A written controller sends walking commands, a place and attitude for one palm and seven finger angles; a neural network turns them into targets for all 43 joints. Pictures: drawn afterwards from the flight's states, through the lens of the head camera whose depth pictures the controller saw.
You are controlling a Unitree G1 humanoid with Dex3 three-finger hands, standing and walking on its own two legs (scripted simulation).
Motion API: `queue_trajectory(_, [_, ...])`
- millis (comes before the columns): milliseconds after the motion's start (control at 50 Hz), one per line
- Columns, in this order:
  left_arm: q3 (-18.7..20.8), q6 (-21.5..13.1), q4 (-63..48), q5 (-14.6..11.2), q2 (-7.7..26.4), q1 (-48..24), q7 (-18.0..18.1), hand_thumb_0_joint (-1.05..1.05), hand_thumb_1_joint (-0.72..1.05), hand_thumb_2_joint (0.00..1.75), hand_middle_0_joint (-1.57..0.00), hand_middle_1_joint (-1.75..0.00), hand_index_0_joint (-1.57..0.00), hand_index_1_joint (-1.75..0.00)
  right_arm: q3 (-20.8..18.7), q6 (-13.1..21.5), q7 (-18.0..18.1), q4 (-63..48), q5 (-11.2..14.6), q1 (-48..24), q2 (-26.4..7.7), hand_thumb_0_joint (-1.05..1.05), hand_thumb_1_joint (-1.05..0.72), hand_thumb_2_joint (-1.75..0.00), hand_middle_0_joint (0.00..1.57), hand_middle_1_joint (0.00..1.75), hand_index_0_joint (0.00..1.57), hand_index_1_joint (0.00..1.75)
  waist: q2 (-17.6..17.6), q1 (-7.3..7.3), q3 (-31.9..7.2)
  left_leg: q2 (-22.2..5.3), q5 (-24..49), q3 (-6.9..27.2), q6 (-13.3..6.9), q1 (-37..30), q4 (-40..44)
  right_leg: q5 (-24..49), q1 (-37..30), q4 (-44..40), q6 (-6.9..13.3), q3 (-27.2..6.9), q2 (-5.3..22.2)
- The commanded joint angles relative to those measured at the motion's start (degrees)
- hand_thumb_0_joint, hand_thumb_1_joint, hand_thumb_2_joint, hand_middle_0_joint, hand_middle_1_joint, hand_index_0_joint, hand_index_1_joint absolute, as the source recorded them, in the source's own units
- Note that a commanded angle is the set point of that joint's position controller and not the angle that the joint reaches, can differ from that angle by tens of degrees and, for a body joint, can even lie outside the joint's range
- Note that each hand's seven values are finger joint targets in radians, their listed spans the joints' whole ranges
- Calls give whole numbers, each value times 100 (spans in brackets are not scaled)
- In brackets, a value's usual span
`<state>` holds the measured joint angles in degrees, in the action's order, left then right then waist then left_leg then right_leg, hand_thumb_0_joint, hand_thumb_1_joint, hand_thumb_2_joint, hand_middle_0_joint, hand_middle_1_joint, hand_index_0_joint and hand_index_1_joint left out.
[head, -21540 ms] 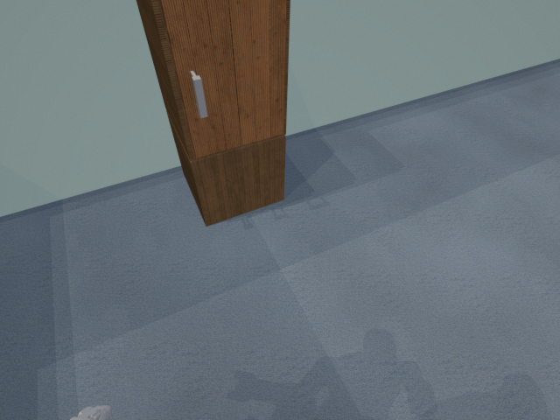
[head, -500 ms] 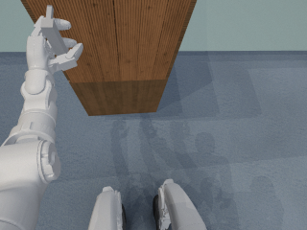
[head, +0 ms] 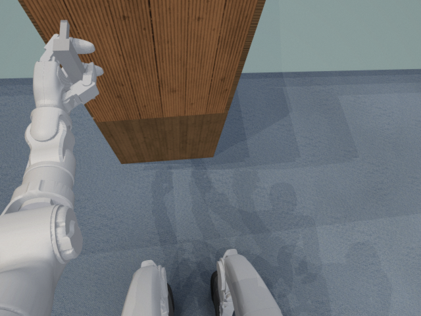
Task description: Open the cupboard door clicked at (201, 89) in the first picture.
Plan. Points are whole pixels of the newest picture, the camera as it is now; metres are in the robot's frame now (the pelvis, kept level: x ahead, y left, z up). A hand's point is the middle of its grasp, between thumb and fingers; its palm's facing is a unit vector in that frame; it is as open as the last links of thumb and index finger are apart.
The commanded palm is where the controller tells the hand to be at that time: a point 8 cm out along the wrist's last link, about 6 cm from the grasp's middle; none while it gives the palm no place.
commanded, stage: pull the door open along its arc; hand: left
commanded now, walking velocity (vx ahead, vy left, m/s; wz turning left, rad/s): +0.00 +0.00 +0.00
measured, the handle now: (77, 62) +0.57 +0.19 +0.04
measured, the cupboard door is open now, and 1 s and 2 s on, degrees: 2 46 49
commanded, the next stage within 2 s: open thumb and fingers to let go in 0.74 s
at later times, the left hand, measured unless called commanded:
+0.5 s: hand (147, 171) +0.36 +0.07 +0.04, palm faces +0.30 -0.95 +0.04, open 6.2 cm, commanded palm +0.28 +0.15 +0.04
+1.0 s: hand (182, 189) +0.32 +0.02 +0.04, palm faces +0.41 -0.91 -0.04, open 6.5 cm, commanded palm +0.27 +0.07 +0.04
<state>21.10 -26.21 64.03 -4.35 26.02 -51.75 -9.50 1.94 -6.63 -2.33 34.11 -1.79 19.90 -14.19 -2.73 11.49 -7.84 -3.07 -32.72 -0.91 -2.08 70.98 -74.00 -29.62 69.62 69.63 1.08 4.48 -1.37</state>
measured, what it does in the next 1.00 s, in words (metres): shifts its weight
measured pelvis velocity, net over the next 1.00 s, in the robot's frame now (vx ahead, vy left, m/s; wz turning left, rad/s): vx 0.01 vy -0.07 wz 0.11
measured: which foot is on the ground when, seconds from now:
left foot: down 0.00-1.00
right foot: down 0.00-1.00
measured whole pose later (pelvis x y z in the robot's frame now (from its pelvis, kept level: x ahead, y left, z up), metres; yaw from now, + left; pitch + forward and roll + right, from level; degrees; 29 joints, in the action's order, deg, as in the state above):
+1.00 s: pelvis +0.01 -0.07 +0.02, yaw +6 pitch +21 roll +3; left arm -9.6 -25.6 19.9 6.1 -6.8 -1.1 32.6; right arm -2.0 2.8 -1.3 35.4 -4.9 9.8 -11.2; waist -1.5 1.3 -10.5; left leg -0.6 -30.6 1.7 3.4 57.6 -67.2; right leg -33.2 58.4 70.2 6.6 6.7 0.6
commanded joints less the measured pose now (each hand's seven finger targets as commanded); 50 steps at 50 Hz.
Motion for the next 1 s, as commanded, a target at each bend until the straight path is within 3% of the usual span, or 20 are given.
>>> queue_trajectory(0, [-21,-379,-1584,-181,790,-966,-145,0,90,90,-40,-135,-40,-135,-390,59,43,-365,68,937,-992,0,-90,-90,20,30,20,30,-467,-291,-3372,207,3032,377,54,-2545,880,2623,-2168,-762,28,-242,-167])
queue_trajectory(100, [-251,-374,-2552,-373,202,641,-55,0,90,90,-40,-135,-40,-135,-481,113,-7,-579,152,730,-910,0,-90,-90,20,30,20,30,-160,-578,-3262,245,3139,240,69,-2566,1118,2931,-2665,-884,20,-246,-140])
queue_trajectory(180, [-759,-425,-3681,-527,-517,2135,83,0,90,90,-40,-135,-40,-135,-550,235,-85,-752,218,472,-808,0,-90,-90,20,30,20,30,-46,-767,-3094,232,3461,170,90,-2776,1281,3212,-2901,-944,22,-221,-107])
queue_trajectory(200, [-942,-448,-3963,-541,-685,2370,120,0,90,90,-40,-135,-40,-135,-564,270,-93,-777,224,394,-794,0,-90,-90,20,30,20,30,55,-750,-2946,225,3389,167,94,-2766,1319,3174,-2904,-953,16,-206,-95])
queue_trajectory(220, [-222,-441,-4370,-905,-890,2678,948,0,90,90,-40,-135,-40,-135,-571,328,-79,-859,167,227,-666,0,-90,-90,20,30,20,30,-26,-1163,-2893,222,3439,56,162,-2688,1407,3141,-3019,-955,20,-146,-80])
queue_trajectory(240, [-822,-417,-4513,-691,-1361,3068,1367,0,90,90,-40,-135,-40,-135,-539,390,-117,-864,131,129,-629,0,-90,-90,20,30,20,30,-95,-1058,-2759,206,3428,98,200,-2781,1400,3044,-2856,-924,23,-118,-86])
queue_trajectory(300, [-1056,-421,-4937,-309,-1752,3908,2359,0,90,90,-40,-135,-40,-135,-550,420,-209,-917,10,-11,-537,0,-90,-90,20,30,20,30,314,-1122,-2487,220,3347,91,243,-2589,1425,3154,-3046,-870,54,-113,-43])
queue_trajectory(360, [-1176,-531,-5248,224,-1901,4265,3213,0,90,90,-40,-135,-40,-135,-554,433,-209,-971,-128,-237,-402,0,-90,-90,20,30,20,30,328,-1274,-2422,290,3089,51,257,-2395,1373,3222,-3202,-776,94,-203,12])
queue_trajectory(400, [-1543,-555,-5361,588,-2275,4680,3692,0,90,90,-40,-135,-40,-135,-533,470,-222,-998,-172,-445,-294,0,-90,-90,20,30,20,30,356,-1315,-2339,321,2953,38,262,-2362,1353,3170,-3181,-776,97,-229,35])
queue_trajectory(440, [-1599,-523,-5519,931,-2294,5155,4091,0,90,90,-40,-135,-40,-135,-497,509,-198,-1040,-235,-628,-203,0,-90,-90,20,30,20,30,484,-1467,-2439,367,2881,36,266,-2272,1312,3197,-3346,-771,126,-274,28])
queue_trajectory(460, [-1754,-474,-5523,1059,-2468,5361,4210,0,90,90,-40,-135,-40,-135,-467,536,-173,-1034,-255,-726,-129,0,-90,-90,20,30,20,30,499,-1470,-2397,381,2808,19,274,-2281,1326,3222,-3378,-791,121,-283,39])
queue_trajectory(540, [-2169,-362,-5811,1162,-2748,5425,4288,0,90,90,-40,-135,-40,-135,-444,654,-6,-998,-266,-944,-22,0,-90,-90,20,30,20,30,772,-1334,-2290,436,2419,24,259,-2218,1290,3238,-3574,-1027,57,-460,95])
queue_trajectory(580, [-2406,-318,-5830,1179,-2989,5585,4271,0,90,90,-40,-135,-40,-135,-408,719,31,-948,-272,-1048,41,0,-90,-90,20,30,20,30,590,-1337,-2162,456,2278,9,268,-2238,1302,3221,-3529,-1083,32,-497,144])
queue_trajectory(640, [-2602,-248,-5856,1123,-3182,5718,4235,0,90,90,-40,-135,-40,-135,-385,831,61,-932,-255,-1181,66,0,-90,-90,20,30,20,30,726,-1285,-2031,483,2009,52,270,-2127,1281,3164,-3581,-1226,-25,-594,204])
queue_trajectory(780, [-3480,-230,-5809,1251,-3918,4937,4264,0,90,90,-40,-135,-40,-135,-383,1182,46,-731,-315,-1172,73,0,-90,-90,20,30,20,30,756,-900,-2098,499,1708,144,281,-1932,997,3367,-3381,-1312,-177,-863,436])
queue_trajectory(800, [-3516,-230,-5761,1288,-3913,4781,4279,0,90,90,-40,-135,-40,-135,-391,1218,48,-697,-320,-1132,57,0,-90,-90,20,30,20,30,803,-849,-2056,493,1683,167,283,-1900,977,3329,-3338,-1323,-176,-873,458])
queue_trajectory(820, [-3296,-263,-5670,1298,-3607,4154,4328,0,90,90,-40,-135,-40,-135,-403,1225,85,-606,-326,-1076,7,0,-90,-90,20,30,20,30,945,-741,-2005,492,1562,179,272,-1734,874,3222,-3285,-1347,-217,-983,507])
queue_trajectory(860, [-3143,-322,-5576,1276,-3483,4238,4314,0,76,84,-39,-134,-39,-134,-450,1239,125,-607,-331,-1098,-5,0,-90,-90,20,30,20,30,935,-876,-2163,515,1461,173,282,-1540,836,3047,-3470,-1384,-222,-1155,573])
queue_trajectory(940, [-3048,-342,-5591,1181,-3355,4294,4196,0,48,72,-37,-130,-37,-130,-492,1216,153,-635,-289,-1024,-49,0,-90,-90,20,30,20,30,1016,-932,-2409,535,1424,175,282,-1346,822,3173,-3855,-1445,-253,-1379,684])
queue_trajectory(980, [-3131,-352,-5553,1149,-3425,4168,4152,0,34,66,-36,-129,-36,-129,-501,1208,158,-602,-275,-1019,-53,0,-90,-90,20,30,20,30,1095,-873,-2331,525,1296,167,268,-1314,820,2935,-3772,-1531,-280,-1434,716])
